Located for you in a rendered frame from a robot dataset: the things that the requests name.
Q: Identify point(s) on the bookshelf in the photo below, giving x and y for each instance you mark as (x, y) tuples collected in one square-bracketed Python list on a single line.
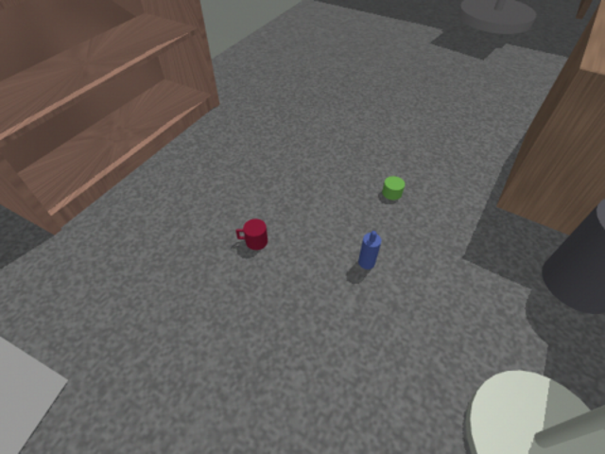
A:
[(90, 90)]

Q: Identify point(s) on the coat stand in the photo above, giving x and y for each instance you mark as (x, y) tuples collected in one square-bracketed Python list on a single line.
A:
[(520, 412)]

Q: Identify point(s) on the office chair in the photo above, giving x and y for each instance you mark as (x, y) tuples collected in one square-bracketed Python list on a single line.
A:
[(497, 16)]

